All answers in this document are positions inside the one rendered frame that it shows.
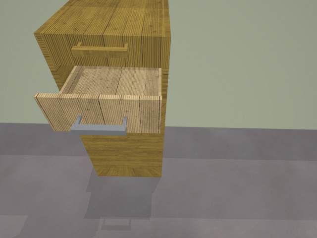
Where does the handle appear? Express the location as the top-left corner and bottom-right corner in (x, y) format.
(70, 116), (127, 136)
(71, 46), (128, 58)

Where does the drawer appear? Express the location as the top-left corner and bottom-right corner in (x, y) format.
(34, 66), (162, 133)

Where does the cabinet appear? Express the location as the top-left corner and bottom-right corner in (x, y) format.
(34, 0), (171, 177)

